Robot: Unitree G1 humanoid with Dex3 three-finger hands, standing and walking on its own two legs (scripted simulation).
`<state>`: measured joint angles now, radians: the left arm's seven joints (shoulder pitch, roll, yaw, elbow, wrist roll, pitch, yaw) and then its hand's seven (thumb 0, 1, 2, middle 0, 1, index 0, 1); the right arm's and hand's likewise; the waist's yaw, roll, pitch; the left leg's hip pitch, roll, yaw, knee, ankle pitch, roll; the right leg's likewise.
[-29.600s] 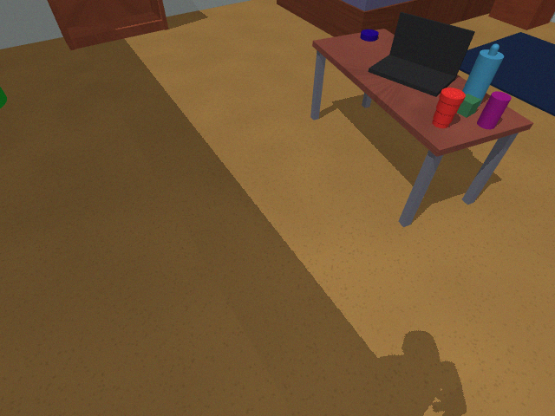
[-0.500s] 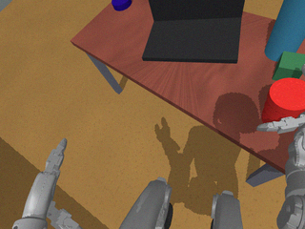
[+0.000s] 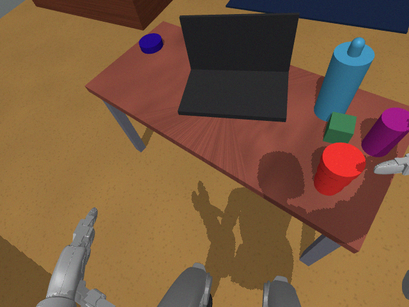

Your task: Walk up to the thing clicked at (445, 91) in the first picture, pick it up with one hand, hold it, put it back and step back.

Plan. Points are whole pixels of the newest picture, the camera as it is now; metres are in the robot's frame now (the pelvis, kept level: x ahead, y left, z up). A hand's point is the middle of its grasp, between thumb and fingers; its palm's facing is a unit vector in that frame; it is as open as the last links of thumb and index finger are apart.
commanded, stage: home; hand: right
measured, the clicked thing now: (334, 172) +0.46 -0.20 -0.12
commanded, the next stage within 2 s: none
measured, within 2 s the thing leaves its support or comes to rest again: neither
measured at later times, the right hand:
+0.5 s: hand out of the picture +0.35 -0.33 +0.04, palm faces +0.32 +0.87 -0.36, open 17.2 cm
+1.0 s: hand (351, 302) +0.19 -0.17 +0.00, palm faces +0.17 +0.96 -0.23, open 17.6 cm
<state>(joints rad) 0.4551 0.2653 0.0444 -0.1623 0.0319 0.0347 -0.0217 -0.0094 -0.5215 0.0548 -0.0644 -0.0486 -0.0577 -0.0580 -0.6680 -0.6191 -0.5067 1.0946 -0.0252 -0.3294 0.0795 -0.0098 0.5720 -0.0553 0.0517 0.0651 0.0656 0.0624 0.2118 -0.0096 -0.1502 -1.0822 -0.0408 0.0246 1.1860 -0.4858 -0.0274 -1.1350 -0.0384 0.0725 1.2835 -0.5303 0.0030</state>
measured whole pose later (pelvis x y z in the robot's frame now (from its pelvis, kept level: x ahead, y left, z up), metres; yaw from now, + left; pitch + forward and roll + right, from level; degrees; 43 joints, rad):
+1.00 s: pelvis +0.04 +0.01 +0.07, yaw -3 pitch +7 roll +2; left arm 0.29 0.20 -0.03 0.43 -0.04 0.05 0.11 0.01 0.89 0.89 -0.20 -0.29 -0.20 -0.30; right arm 0.47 -0.19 0.01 0.12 0.05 0.11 -0.12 -0.01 0.58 -0.03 0.05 0.05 0.06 0.05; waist 0.02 -0.03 -0.10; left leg -0.55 -0.01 0.01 0.87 -0.44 -0.01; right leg -0.58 -0.02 0.05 0.92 -0.46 0.01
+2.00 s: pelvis +0.04 +0.01 +0.06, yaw -2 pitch +7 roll +2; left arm 0.27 0.21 -0.02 0.50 -0.02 -0.11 0.14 0.01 0.90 0.90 -0.20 -0.30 -0.20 -0.31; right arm 0.47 -0.21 0.01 -0.01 0.02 0.21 -0.14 -0.01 0.57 -0.04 0.05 0.05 0.06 0.05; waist 0.02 -0.03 -0.10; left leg -0.58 -0.01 0.01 0.91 -0.46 -0.02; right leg -0.61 -0.02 0.05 0.97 -0.48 0.01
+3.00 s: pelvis +0.03 +0.02 +0.06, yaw -2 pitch +7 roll +2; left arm 0.29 0.21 -0.02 0.50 -0.01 -0.12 0.15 0.01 0.90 0.90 -0.20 -0.30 -0.20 -0.31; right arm 0.48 -0.21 0.01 -0.01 0.02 0.24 -0.14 -0.01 0.56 -0.04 0.05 0.05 0.06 0.05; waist 0.02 -0.03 -0.11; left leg -0.59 -0.02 0.01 0.93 -0.45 -0.01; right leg -0.62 -0.03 0.05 0.97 -0.47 0.02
